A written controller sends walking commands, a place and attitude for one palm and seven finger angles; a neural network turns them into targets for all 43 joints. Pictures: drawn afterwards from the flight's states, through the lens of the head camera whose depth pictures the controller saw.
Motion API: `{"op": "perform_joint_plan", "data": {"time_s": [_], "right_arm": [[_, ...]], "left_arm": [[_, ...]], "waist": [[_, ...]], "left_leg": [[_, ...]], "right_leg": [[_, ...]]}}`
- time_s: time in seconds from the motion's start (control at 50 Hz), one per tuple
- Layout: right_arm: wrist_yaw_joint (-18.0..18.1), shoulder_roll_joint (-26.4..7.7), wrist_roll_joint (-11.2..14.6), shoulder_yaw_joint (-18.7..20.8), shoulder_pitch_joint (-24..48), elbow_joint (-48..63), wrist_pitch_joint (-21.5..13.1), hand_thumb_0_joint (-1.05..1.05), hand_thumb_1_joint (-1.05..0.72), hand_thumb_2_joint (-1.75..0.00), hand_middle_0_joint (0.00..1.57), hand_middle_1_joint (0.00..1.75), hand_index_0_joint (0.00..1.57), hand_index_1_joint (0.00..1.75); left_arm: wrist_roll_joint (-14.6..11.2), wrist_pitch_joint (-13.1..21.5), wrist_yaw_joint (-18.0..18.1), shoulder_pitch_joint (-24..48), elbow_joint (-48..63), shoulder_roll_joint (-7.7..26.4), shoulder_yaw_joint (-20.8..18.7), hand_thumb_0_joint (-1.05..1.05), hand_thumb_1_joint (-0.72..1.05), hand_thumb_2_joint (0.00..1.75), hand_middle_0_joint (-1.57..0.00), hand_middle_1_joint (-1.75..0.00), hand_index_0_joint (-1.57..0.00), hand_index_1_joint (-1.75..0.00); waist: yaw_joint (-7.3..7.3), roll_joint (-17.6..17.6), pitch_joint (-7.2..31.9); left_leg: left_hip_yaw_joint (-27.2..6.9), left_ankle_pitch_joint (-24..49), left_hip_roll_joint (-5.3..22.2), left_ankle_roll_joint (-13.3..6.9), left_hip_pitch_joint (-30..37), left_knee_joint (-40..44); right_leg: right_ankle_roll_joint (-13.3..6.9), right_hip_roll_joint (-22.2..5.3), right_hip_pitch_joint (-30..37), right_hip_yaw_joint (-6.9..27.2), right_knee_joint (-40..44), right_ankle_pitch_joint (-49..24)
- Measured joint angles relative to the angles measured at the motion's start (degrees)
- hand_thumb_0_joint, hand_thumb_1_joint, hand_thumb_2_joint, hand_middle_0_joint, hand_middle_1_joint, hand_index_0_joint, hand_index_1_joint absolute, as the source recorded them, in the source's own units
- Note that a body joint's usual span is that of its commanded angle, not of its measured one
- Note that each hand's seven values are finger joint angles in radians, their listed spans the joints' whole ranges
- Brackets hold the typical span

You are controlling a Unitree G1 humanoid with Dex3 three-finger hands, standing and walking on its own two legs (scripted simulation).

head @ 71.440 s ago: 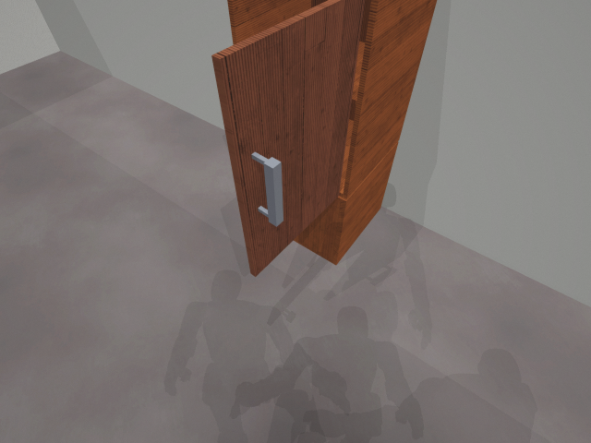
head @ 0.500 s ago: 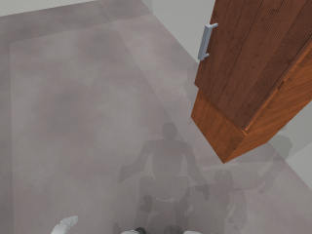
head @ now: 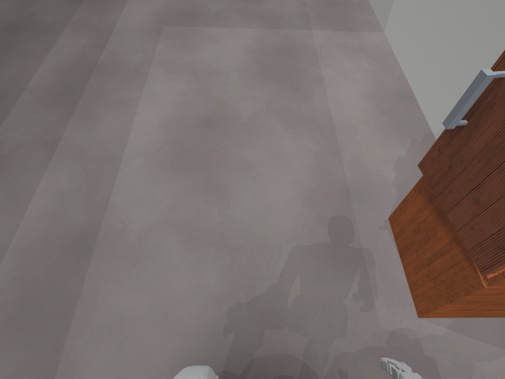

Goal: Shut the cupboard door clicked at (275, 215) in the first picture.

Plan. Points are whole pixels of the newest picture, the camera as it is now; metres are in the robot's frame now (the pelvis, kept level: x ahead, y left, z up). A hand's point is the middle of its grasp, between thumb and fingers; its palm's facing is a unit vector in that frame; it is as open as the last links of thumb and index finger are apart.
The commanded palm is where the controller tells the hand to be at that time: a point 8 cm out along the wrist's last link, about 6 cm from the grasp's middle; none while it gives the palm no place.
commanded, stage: walk to a spot facing it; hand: left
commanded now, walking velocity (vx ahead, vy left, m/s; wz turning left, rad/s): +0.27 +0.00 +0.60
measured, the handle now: (473, 100) +0.77 -0.50 -0.02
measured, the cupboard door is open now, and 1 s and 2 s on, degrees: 8 8 8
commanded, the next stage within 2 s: turn to face it in 1.38 s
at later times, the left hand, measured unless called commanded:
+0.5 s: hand (137, 328) +0.20 +0.22 -0.13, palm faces +0.16 -0.95 -0.25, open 7.4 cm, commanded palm none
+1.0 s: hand out of the picture +0.09 +0.12 -0.15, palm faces +0.61 -0.75 -0.24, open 7.3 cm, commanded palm none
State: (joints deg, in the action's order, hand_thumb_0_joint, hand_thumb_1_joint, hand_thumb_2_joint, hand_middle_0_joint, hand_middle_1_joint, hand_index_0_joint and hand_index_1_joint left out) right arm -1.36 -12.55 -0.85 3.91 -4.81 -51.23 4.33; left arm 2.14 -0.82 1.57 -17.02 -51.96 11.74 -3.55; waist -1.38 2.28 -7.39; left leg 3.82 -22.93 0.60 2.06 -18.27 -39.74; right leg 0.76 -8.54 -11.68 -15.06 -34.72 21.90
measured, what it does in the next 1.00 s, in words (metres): walks ahead, turning left: left foot, then right foot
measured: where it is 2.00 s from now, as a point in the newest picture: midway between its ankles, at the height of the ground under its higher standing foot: (195, 277)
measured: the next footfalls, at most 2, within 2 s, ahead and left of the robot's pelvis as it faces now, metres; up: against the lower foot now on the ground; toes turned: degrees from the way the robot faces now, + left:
left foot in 0.02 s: +0.03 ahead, +0.12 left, +0.00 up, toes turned +5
right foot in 0.54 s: +0.24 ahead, -0.09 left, +0.00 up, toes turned +12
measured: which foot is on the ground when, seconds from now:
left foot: up 0.00-0.00, down 0.02-0.54, up 0.56-1.00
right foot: down 0.00-0.02, up 0.04-0.52, down 0.54-1.00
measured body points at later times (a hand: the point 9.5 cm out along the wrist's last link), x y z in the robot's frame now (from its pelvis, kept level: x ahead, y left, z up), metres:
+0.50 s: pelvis +0.09 -0.01 +0.01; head +0.13 -0.01 +0.46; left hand +0.19 +0.27 -0.11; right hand +0.09 -0.25 -0.14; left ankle +0.00 +0.11 -0.73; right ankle +0.19 -0.11 -0.71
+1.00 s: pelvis +0.25 +0.01 +0.01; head +0.29 +0.03 +0.45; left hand +0.06 +0.16 -0.13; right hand +0.51 -0.11 -0.13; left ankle +0.28 +0.17 -0.68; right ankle +0.20 -0.10 -0.73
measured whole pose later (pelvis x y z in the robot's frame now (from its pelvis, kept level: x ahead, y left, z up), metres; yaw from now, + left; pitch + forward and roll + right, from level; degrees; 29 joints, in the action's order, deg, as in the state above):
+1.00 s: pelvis +0.25 +0.01 +0.01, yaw +35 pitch +0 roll +1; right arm -2.6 -13.1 -1.9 3.8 -3.5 -53.0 2.0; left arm 2.1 3.5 1.2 -25.6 -59.1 9.6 -2.6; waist -2.1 -0.4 -6.1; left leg 6.1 -12.6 3.1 -1.6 -33.4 -48.1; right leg -0.5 -3.7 2.1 -22.8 -20.4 21.6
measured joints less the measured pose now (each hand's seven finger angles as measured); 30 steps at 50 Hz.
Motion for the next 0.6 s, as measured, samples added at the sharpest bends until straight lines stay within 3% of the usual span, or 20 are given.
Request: {"op": "perform_joint_plan", "data": {"time_s": [0.04, 0.1, 0.22, 0.38, 0.5, 0.52, 0.54, 0.56, 0.6], "right_arm": [[-0.07, 0.2, -0.3, -0.24, 0.39, 1.09, -1.42, 0.01, -0.9, -0.9, 0.19, 0.3, 0.2, 0.3], [0.33, 0.89, -0.58, -1.14, -0.29, 1.64, -2.66, 0.01, -0.9, -0.9, 0.2, 0.3, 0.2, 0.3], [1.6, 1.22, -0.74, -1.98, -5.98, 0.51, -3.9, 0.01, -0.9, -0.9, 0.2, 0.3, 0.2, 0.3], [1.49, 2.12, -0.64, -1.9, -14.37, -3.57, -4.74, 0.01, -0.9, -0.9, 0.2, 0.3, 0.2, 0.3], [1.6, 1.55, -0.83, -1.18, -18.39, -6.27, -4.62, 0.01, -0.9, -0.9, 0.2, 0.3, 0.2, 0.3], [1.65, 1.38, -0.7, -1.05, -19.08, -6.66, -4.55, 0.01, -0.9, -0.9, 0.2, 0.3, 0.2, 0.3], [1.61, 1.21, -0.41, -0.88, -19.77, -7.04, -4.54, 0.01, -0.9, -0.9, 0.2, 0.3, 0.2, 0.3], [1.66, 0.83, -0.18, -0.61, -19.51, -7.73, -4.3, 0.01, -0.9, -0.9, 0.2, 0.3, 0.2, 0.3], [1.52, 0.17, -0.4, 0.08, -18.44, -8.41, -3.55, 0.01, -0.9, -0.9, 0.2, 0.3, 0.2, 0.3]], "left_arm": [[-0.52, -0.62, -0.23, -0.77, -0.59, 1.1, -0.46, 0.01, 0.9, 0.9, -0.2, -0.3, -0.2, -0.3], [-0.35, -2.68, -0.33, 0.09, -1.72, 2.62, -1.0, 0.01, 0.9, 0.9, -0.2, -0.3, -0.2, -0.3], [-0.01, -1.68, -2.15, 3.39, -0.94, 3.23, -1.3, 0.01, 0.91, 0.9, -0.2, -0.3, -0.2, -0.3], [-0.21, -0.37, -3.01, 8.22, 1.36, 3.2, -0.93, 0.01, 0.91, 0.9, -0.19, -0.3, -0.19, -0.3], [-0.58, 0.62, -3.39, 11.24, 2.86, 1.87, -0.01, 0.01, 0.91, 0.9, -0.19, -0.3, -0.19, -0.3], [-0.61, 1.18, -3.43, 11.37, 3.22, 1.6, 0.2, 0.01, 0.91, 0.9, -0.19, -0.3, -0.19, -0.3], [-0.5, 2.04, -3.38, 11.48, 3.6, 1.3, 0.46, 0.01, 0.91, 0.9, -0.2, -0.3, -0.2, -0.3], [-0.35, 2.8, -3.1, 11.73, 3.64, 0.55, 0.65, 0.01, 0.91, 0.9, -0.2, -0.3, -0.2, -0.3], [-0.4, 3.27, -2.53, 11.26, 3.47, -0.95, 1.18, 0.01, 0.91, 0.9, -0.2, -0.3, -0.2, -0.3]], "waist": [[0.12, 1.06, 0.59], [-0.41, 2.33, 1.08], [0.98, 0.33, 3.03], [3.54, -0.74, 4.79], [5.56, -2.36, 4.87], [5.69, -2.69, 4.99], [5.64, -2.96, 5.19], [5.41, -3.87, 4.79], [5.57, -4.97, 4.09]], "left_leg": [[0.21, 5.61, -0.86, -1.61, 1.88, 5.27], [-0.41, 3.79, -1.85, -4.39, 1.61, 3.87], [-4.48, 7.33, -2.58, -5.07, 5.55, 11.92], [-9.09, 8.81, -3.8, -4.69, 10.24, 18.59], [-11.9, 4.94, -4.0, -2.82, 12.0, 16.83], [-12.56, 3.26, -4.08, -2.37, 11.7, 14.77], [-12.91, 0.79, -4.34, -2.71, 10.36, 10.74], [-12.65, -2.77, -4.24, -3.12, 7.91, 3.53], [-10.35, -4.7, -4.07, -3.73, 1.63, -12.84]], "right_leg": [[1.14, -1.12, -2.75, 0.71, -6.63, 3.05], [1.65, 0.8, -8.96, 7.45, -20.4, 9.17], [2.38, 2.46, -16.93, 12.76, -28.22, -1.06], [3.61, 2.81, -19.83, 14.87, -18.77, -7.01], [3.02, 5.6, -14.94, 13.77, -3.63, -7.05], [2.7, 6.22, -12.58, 13.39, 0.09, -7.9], [0.8, 6.38, -10.77, 12.91, 2.87, -9.65], [-1.04, 6.6, -10.61, 11.87, 1.64, -10.14], [-2.8, 6.06, -8.53, 9.42, 0.65, -7.91]]}}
